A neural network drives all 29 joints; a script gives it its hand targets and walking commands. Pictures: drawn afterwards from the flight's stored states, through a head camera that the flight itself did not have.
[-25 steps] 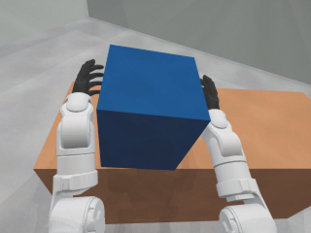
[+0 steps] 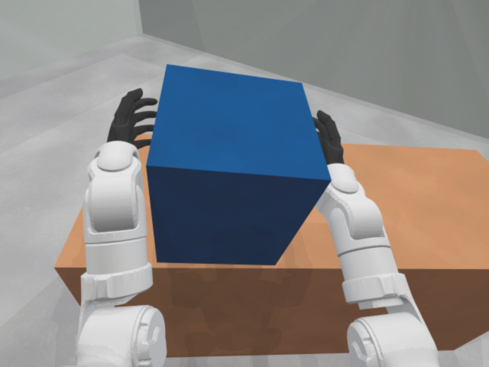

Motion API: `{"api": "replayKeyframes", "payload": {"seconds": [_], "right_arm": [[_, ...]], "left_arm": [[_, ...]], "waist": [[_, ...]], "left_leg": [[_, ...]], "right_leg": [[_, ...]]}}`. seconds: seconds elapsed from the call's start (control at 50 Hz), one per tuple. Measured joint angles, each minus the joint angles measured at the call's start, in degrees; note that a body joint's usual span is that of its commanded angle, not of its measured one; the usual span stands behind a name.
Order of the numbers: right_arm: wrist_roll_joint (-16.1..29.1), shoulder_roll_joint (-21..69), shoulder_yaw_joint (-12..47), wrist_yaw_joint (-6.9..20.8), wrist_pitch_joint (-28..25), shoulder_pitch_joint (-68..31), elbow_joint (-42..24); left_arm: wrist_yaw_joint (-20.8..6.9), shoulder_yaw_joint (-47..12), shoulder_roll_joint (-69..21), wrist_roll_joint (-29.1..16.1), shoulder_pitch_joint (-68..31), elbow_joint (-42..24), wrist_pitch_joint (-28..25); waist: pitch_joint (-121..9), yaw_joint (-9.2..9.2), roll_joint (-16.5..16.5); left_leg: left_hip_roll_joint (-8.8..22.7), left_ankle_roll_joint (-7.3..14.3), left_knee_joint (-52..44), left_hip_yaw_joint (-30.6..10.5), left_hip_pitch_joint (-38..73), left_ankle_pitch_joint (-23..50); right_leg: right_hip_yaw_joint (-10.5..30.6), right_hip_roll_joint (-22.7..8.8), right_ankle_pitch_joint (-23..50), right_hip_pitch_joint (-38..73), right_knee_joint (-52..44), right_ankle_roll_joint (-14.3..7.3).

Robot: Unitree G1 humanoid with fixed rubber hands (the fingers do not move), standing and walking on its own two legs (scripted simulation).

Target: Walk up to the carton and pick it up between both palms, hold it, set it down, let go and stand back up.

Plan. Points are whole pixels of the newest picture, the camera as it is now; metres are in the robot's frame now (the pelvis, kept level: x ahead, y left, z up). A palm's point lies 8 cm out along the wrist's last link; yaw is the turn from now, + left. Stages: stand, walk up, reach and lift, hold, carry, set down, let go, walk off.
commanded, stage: hold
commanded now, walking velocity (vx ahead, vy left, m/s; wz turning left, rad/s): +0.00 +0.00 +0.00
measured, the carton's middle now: (226, 175) +0.38 +0.00 +0.15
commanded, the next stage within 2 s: none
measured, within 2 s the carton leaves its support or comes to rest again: neither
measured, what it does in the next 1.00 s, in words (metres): stands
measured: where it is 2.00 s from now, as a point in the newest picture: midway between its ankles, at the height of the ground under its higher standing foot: outside the picture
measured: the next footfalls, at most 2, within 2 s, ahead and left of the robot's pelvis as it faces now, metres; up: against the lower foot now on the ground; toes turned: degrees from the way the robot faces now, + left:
none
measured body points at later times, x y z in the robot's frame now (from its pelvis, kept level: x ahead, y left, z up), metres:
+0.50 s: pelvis +0.00 +0.00 +0.00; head -0.03 +0.03 +0.45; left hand +0.37 +0.16 +0.23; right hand +0.37 -0.14 +0.21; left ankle +0.03 +0.13 -0.75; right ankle +0.00 -0.11 -0.75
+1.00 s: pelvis +0.00 +0.00 +0.00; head -0.03 +0.03 +0.45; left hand +0.37 +0.16 +0.23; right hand +0.37 -0.14 +0.21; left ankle +0.03 +0.13 -0.75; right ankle +0.00 -0.11 -0.75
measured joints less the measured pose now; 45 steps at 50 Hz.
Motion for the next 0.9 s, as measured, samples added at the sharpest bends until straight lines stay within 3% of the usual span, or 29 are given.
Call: {"api": "replayKeyframes", "payload": {"seconds": [0.62,0.9], "right_arm": [[4.2,-2.01,2.89,-2.17,3.81,-1.76,-2.01],[2.86,-1.34,1.66,-1.5,3.39,-2.43,-0.83]], "left_arm": [[-0.65,1.46,-0.23,-0.21,0.47,-4.32,3.8],[0.66,0.94,0.42,-1.33,-0.42,-2.82,3.47]], "waist": [[-0.73,1.01,-0.15],[-0.45,1.14,-0.24]], "left_leg": [[0.18,-0.11,-0.53,0.63,0.95,-0.09],[0.31,-0.16,0.0,0.68,-0.48,0.27]], "right_leg": [[0.48,0.14,-0.12,0.66,-0.23,-0.11],[0.4,0.23,-0.1,-1.0,0.84,-0.26]]}}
